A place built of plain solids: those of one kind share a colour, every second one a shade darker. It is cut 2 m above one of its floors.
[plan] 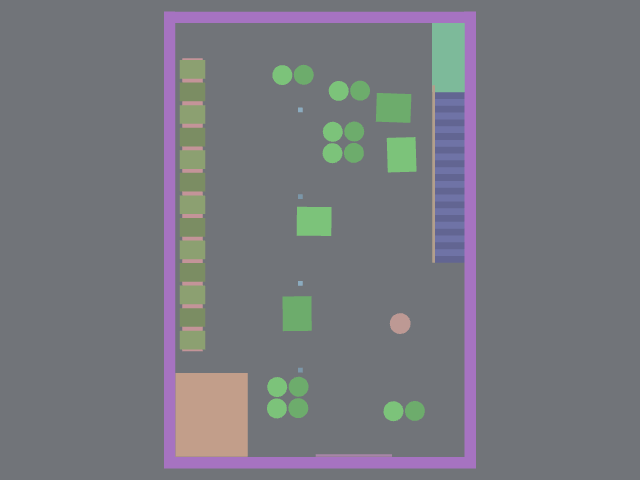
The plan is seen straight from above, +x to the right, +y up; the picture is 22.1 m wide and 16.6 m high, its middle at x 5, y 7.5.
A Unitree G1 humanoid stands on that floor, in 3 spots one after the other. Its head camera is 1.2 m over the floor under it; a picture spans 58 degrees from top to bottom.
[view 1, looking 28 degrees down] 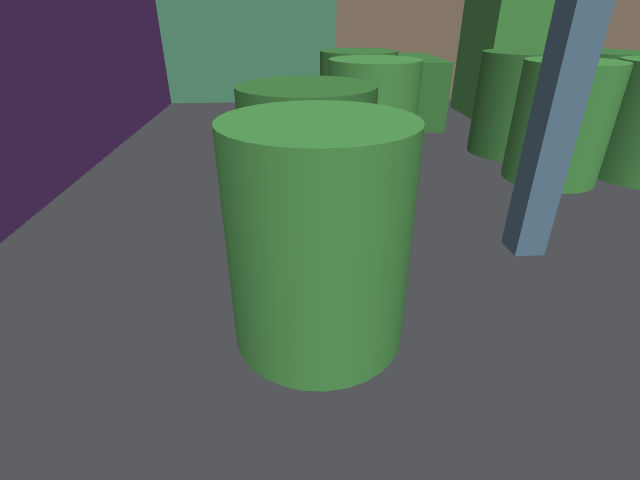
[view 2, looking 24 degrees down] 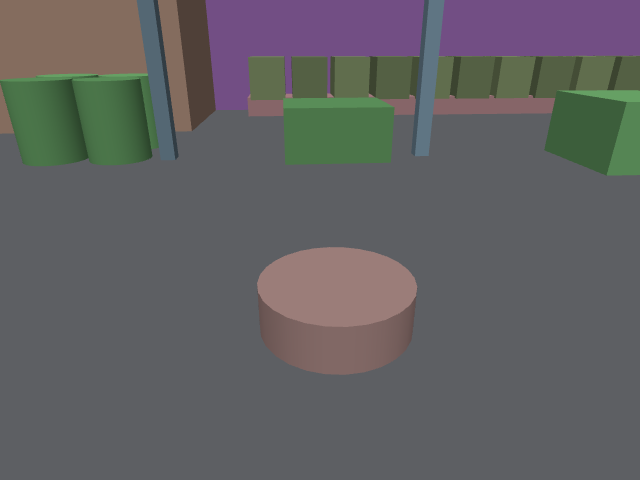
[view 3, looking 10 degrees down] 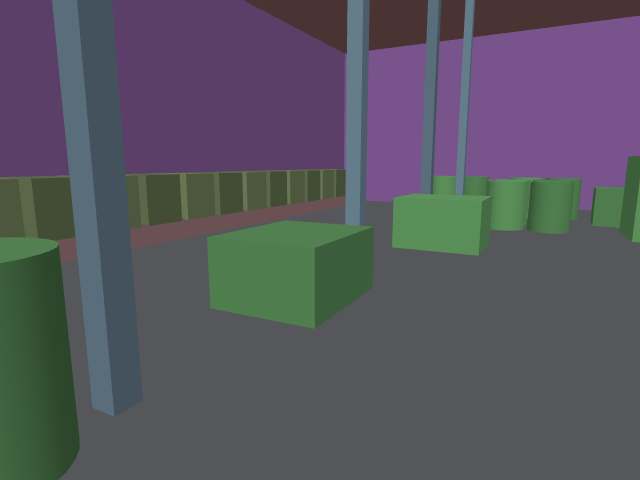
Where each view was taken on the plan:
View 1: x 2.25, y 13.30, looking -4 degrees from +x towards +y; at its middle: load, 1.25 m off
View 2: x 9.49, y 4.41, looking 176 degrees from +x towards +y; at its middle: ground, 2.95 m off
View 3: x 6.17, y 1.70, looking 118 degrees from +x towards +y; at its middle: load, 3.41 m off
